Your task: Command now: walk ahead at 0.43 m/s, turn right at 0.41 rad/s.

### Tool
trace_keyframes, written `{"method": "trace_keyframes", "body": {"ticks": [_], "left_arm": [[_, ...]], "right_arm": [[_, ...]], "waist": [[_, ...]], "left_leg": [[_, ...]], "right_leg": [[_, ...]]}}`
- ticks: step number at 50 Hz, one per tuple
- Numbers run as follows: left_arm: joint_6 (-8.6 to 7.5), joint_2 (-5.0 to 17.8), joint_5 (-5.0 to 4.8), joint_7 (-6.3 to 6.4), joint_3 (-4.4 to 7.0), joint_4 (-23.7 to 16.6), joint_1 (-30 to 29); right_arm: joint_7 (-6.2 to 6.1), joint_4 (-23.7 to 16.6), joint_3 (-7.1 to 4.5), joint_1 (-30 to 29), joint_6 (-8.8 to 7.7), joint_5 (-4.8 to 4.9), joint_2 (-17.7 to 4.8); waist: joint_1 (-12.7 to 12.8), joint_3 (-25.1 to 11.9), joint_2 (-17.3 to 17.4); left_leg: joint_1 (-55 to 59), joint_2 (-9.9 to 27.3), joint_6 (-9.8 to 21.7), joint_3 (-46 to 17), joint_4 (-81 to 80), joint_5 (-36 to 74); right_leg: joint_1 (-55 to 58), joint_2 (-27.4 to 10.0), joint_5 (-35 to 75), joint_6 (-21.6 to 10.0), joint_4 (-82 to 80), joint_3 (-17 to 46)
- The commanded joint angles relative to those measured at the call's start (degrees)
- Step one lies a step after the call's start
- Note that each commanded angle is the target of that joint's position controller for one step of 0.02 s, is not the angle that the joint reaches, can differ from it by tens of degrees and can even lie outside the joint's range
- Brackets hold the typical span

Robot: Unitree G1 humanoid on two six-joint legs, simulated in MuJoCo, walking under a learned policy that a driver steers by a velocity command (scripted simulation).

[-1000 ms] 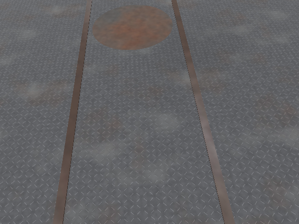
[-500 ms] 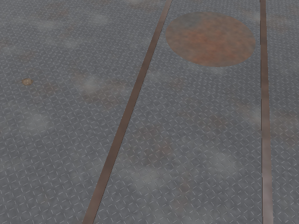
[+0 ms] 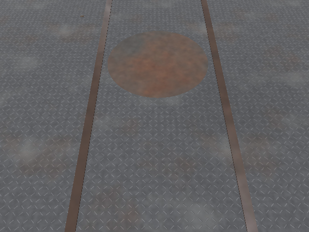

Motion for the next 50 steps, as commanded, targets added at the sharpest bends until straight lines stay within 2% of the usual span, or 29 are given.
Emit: {"method": "trace_keyframes", "body": {"ticks": [1, 3, 4, 7, 9, 10, 13, 15, 16, 17, 18, 19, 20, 21, 22, 23, 24, 25, 26, 27, 29, 31, 32, 33, 34, 35, 36, 39, 50], "left_arm": [[-0.95, 5.18, -0.39, 0.65, 1.04, -1.61, 3.21], [-2.02, 6.46, -0.47, 0.40, 1.21, -0.69, 4.75], [-2.14, 7.39, -0.29, 0.37, 1.33, -0.46, 5.19], [-1.62, 6.35, -0.43, 0.51, 0.83, 0.29, 6.28], [-1.25, 5.82, -0.49, 0.87, 0.55, 0.91, 7.80], [-1.08, 6.30, -0.33, 1.05, 0.54, 1.07, 8.12], [-0.48, 5.69, 0.30, 1.75, 0.16, 1.98, 8.73], [-0.27, 6.01, 0.49, 2.19, 0.09, 2.19, 7.49], [-0.33, 6.12, 0.16, 2.41, 0.06, 2.26, 6.20], [-0.57, 6.11, -0.48, 2.46, -0.09, 2.27, 5.02], [-1.18, 4.61, -0.66, 2.37, -0.79, 0.99, 5.88], [-0.91, 0.93, -1.05, 2.42, -1.31, 2.54, 13.80], [0.85, 3.19, -0.77, 2.64, -0.99, 4.69, 16.35], [1.94, 5.01, 0.05, 2.63, -0.72, 5.08, 11.43], [2.43, 5.74, 1.63, 2.46, -0.12, 3.88, 2.61], [3.06, 1.32, 0.32, 2.05, -1.24, 4.25, 7.03], [3.75, 1.84, 0.54, 2.03, -1.57, 5.64, 7.27], [4.03, 1.57, 0.48, 2.01, -1.77, 6.44, 7.52], [4.16, 1.73, 0.49, 2.27, -1.75, 7.51, 7.35], [4.24, 1.28, 0.03, 2.47, -1.91, 8.07, 7.57], [4.34, 0.86, -0.04, 2.74, -2.20, 9.54, 7.20], [4.01, 0.95, 0.49, 2.77, -2.53, 10.31, 5.69], [3.62, 2.12, 1.16, 2.79, -2.56, 9.98, 4.52], [3.22, 3.84, 1.08, 2.70, -2.42, 9.90, 3.17], [2.77, 2.99, 0.71, 2.50, -2.67, 10.81, 3.19], [2.20, 2.25, 0.38, 2.51, -2.95, 11.38, 2.58], [1.69, 1.95, 0.20, 2.63, -3.06, 11.77, 2.25], [0.92, 1.74, 0.02, 2.99, -3.23, 12.71, 2.54], [0.92, 0.30, -0.03, 3.34, -3.73, 15.73, 5.41]], "right_arm": [[0.14, -4.51, -1.23, 1.71, 0.90, -0.67, -6.34], [0.15, -4.33, -0.93, 2.49, 2.15, -0.75, -4.90], [0.21, -4.73, -0.74, 2.11, 2.37, -0.56, -4.29], [0.30, -5.87, -0.50, -2.61, 2.75, -0.21, -4.05], [0.23, -6.43, -0.42, -5.48, 2.91, 0.24, -4.24], [0.08, -6.64, -0.26, -6.24, 2.91, 0.49, -3.95], [-0.40, -6.24, -0.33, -7.72, 2.53, 0.48, -4.98], [-0.84, -5.09, -0.55, -5.01, 1.99, 0.42, -5.64], [-1.15, -3.74, -0.78, -1.85, 1.57, 0.28, -6.11], [-1.48, -2.34, -0.84, 1.93, 0.81, -0.07, -6.23], [-1.96, -1.64, -1.26, 5.85, 0.07, -0.36, -9.08], [-1.87, -2.10, -1.43, 5.59, 0.69, 0.50, -10.75], [-1.58, -1.93, -1.05, 4.02, 1.87, 1.98, -8.48], [-1.28, -2.56, -0.78, 0.97, 2.26, 1.82, -6.94], [-0.95, -1.78, 0.89, 2.06, 2.25, 0.88, -3.67], [-1.68, -1.11, 0.52, -2.56, 2.70, 0.51, -5.14], [-2.01, -1.68, 0.47, -4.85, 3.01, 0.61, -4.83], [-1.98, -1.18, 0.46, -5.58, 3.21, 0.27, -5.22], [-1.70, -0.43, 0.69, -4.06, 3.29, 0.07, -4.51], [-1.75, 0.06, 0.34, -3.46, 3.32, 0.50, -5.78], [-1.66, 1.04, -0.20, -3.52, 3.75, 1.08, -7.06], [-1.51, 1.68, -0.20, -3.51, 4.24, 1.27, -6.60], [-1.32, 2.01, -0.19, -3.08, 4.36, 1.36, -6.10], [-1.12, 2.29, -0.39, -2.35, 4.65, 1.70, -5.89], [-0.95, 2.90, -0.50, -2.92, 4.84, 1.63, -5.54], [-0.91, 3.69, -0.35, -2.20, 4.85, 1.50, -4.49], [-0.93, 4.69, -0.36, -1.14, 4.76, 1.35, -4.31], [-0.96, 6.79, -0.46, -0.09, 4.26, 1.11, -4.41], [-1.58, 12.10, 0.15, 0.78, 4.46, 1.28, -2.66]], "waist": [[-1.35, -2.51, -0.30], [-1.97, -2.98, -0.36], [-2.03, -3.73, -1.68], [-0.20, -4.54, -3.89], [1.61, -5.19, -4.82], [2.17, -5.67, -5.90], [3.22, -4.80, -5.26], [1.93, -4.26, -5.90], [0.16, -4.23, -4.91], [-2.19, -5.14, -3.04], [-2.50, -10.27, 2.08], [0.90, -15.50, 11.94], [0.68, -18.92, 10.24], [0.18, -12.21, 4.73], [-1.92, -5.16, -0.82], [2.97, -6.13, 6.21], [2.92, -4.54, 7.05], [3.24, -4.17, 8.90], [2.40, -4.67, 7.00], [2.42, -6.48, 6.96], [2.41, -6.51, 6.13], [2.26, -4.29, 4.35], [1.59, -2.62, 3.28], [0.19, 0.03, 1.10], [0.23, 1.69, -1.47], [-0.40, 1.47, -4.09], [-0.84, 0.75, -4.69], [-1.08, -0.70, -3.29], [-0.21, 0.08, -1.12]], "left_leg": [[-10.78, 4.37, -2.43, -2.76, -3.06, 0.50], [-8.52, 3.82, -3.54, -0.75, -7.75, 2.49], [-8.14, 3.41, -3.86, 0.08, -11.03, 4.23], [-7.49, 2.49, -3.71, 1.80, -20.33, 11.24], [-7.41, 1.99, -2.96, 2.10, -24.95, 15.66], [-6.98, 2.00, -2.65, 1.89, -27.30, 16.92], [-6.31, 0.89, -1.44, 1.39, -31.93, 15.47], [-2.72, 0.33, 0.17, 0.39, -36.37, 12.42], [0.80, -0.15, 1.20, 0.30, -41.20, 13.69], [7.90, 1.07, 2.37, -0.83, -48.39, 23.39], [18.90, 10.16, 4.60, -9.21, -46.49, 49.18], [27.37, 22.54, 13.18, -19.74, -43.06, 75.98], [24.92, 25.43, 19.22, -26.37, -45.83, 60.98], [16.82, 22.89, 18.70, -25.42, -51.31, 42.70], [9.53, 15.86, 13.86, -18.60, -51.71, 47.02], [8.03, 16.19, 13.34, -16.96, -53.96, 35.26], [4.97, 13.10, 11.06, -14.47, -56.51, 26.61], [4.51, 10.46, 9.16, -11.92, -56.53, 24.12], [6.11, 9.40, 8.47, -11.10, -55.50, 26.22], [7.63, 10.00, 8.33, -11.34, -55.32, 23.02], [6.09, 9.41, 7.37, -11.61, -55.54, 13.63], [1.38, 8.22, 4.24, -12.01, -56.70, 0.12], [-0.87, 7.54, 2.15, -12.20, -57.13, -4.75], [-0.13, 5.28, 1.00, -10.39, -57.26, -4.71], [4.15, 4.20, 0.95, -8.65, -55.76, -0.19], [8.63, 3.84, 1.09, -7.75, -53.70, 4.28], [11.51, 3.91, 1.28, -7.39, -52.13, 7.86], [12.73, 4.42, 1.70, -7.32, -51.44, 12.47], [11.90, 4.40, 0.79, -6.68, -51.27, 15.89]], "right_leg": [[9.33, -17.32, 28.64, -10.41, -13.74, 19.39], [6.95, -15.09, 43.11, -8.93, -12.93, 13.74], [7.00, -14.45, 46.63, -8.27, -12.58, 12.03], [8.69, -11.22, 50.12, -3.54, -11.21, 8.13], [11.57, -11.09, 50.09, -1.07, -10.50, 7.98], [12.81, -11.91, 48.84, -0.83, -9.83, 8.47], [16.80, -13.60, 48.19, -0.59, -7.36, 10.12], [17.58, -15.18, 48.25, -0.91, -3.85, 12.31], [17.87, -14.87, 48.02, -0.46, -0.86, 12.75], [15.97, -13.22, 43.70, 0.94, 4.00, 12.08], [10.79, -10.16, 27.84, 2.70, 11.28, 10.68], [4.57, -2.46, -15.70, 4.06, 22.62, 7.44], [0.66, -1.18, -29.81, 4.40, 27.35, 6.40], [0.04, -2.71, -27.89, 4.93, 30.02, 7.13], [2.07, -2.89, -24.12, 5.18, 27.26, 8.00], [3.41, -4.43, -22.71, 6.37, 23.49, 7.88], [5.52, -5.56, -20.45, 7.41, 19.53, 6.72], [6.92, -4.69, -19.33, 7.97, 15.14, 4.73], [7.48, -4.05, -18.55, 8.49, 12.50, 3.91], [8.53, -4.60, -16.07, 8.50, 8.74, 3.67], [11.70, -4.87, -9.16, 8.03, 2.00, 2.42], [15.17, -6.22, -2.39, 6.86, -5.77, 3.98], [15.09, -9.38, -2.58, 6.05, -7.50, 7.89], [9.60, -11.23, -7.46, 4.87, -8.23, 10.38], [4.20, -11.48, -10.10, 4.40, -9.51, 10.66], [1.02, -11.81, -11.22, 4.44, -11.44, 11.35], [0.31, -11.87, -10.28, 4.75, -12.72, 11.51], [3.35, -11.60, -5.09, 4.86, -12.33, 10.64], [6.80, -11.76, 0.03, 4.05, -11.73, 9.68]]}}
